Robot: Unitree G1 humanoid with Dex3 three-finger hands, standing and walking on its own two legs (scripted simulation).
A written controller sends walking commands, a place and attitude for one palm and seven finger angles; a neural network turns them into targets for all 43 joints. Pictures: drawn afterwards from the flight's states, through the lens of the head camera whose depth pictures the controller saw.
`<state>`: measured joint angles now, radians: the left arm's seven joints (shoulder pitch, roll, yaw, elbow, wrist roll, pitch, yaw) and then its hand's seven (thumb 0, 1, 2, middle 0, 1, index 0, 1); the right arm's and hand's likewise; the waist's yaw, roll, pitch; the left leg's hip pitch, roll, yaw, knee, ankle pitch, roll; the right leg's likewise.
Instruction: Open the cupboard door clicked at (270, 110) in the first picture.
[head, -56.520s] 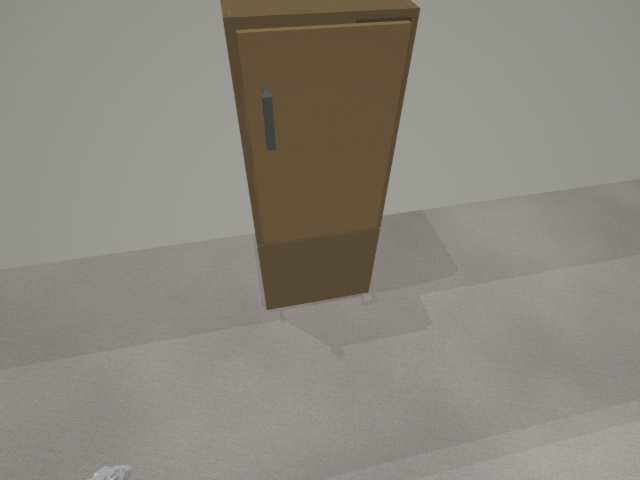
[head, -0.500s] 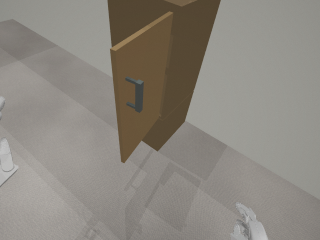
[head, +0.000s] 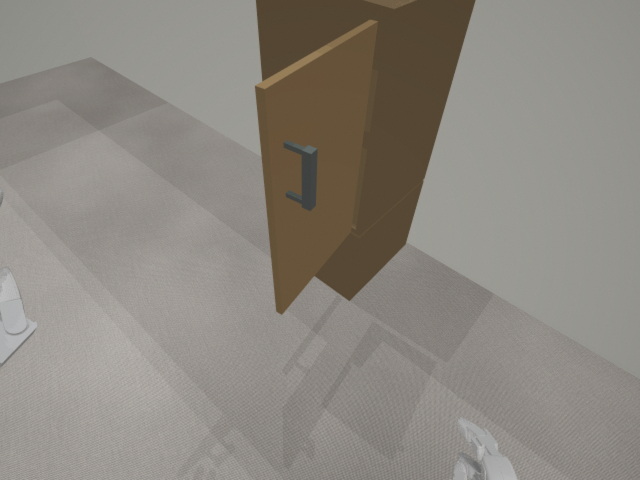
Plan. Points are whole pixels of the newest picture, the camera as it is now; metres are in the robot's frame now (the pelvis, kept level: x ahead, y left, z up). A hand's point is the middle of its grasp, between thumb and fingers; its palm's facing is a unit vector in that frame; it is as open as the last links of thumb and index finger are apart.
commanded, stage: stop stepping back and stand still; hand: left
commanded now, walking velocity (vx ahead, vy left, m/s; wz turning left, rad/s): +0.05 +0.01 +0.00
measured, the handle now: (300, 175) +0.59 +0.06 +0.05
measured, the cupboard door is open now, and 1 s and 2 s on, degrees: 98 98 98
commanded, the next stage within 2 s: let the arm hang, fingers relaxed in 0.04 s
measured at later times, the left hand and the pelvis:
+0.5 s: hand out of the picture +0.07 +0.16 -0.15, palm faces +0.16 -0.97 -0.19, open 6.8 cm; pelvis +0.00 -0.01 +0.00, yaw +6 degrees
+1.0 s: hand out of the picture -0.02 +0.18 -0.16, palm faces +0.12 -0.97 -0.20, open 7.3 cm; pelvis -0.02 +0.01 +0.02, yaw +4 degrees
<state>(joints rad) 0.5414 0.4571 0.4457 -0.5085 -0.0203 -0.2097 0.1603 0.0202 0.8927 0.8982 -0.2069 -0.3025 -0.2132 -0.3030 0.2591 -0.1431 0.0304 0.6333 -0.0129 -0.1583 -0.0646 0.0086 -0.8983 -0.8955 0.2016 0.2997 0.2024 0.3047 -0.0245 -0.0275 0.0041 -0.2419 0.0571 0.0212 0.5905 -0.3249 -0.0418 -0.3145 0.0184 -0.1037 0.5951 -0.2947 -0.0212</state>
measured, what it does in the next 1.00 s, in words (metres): steps on the spot: left foot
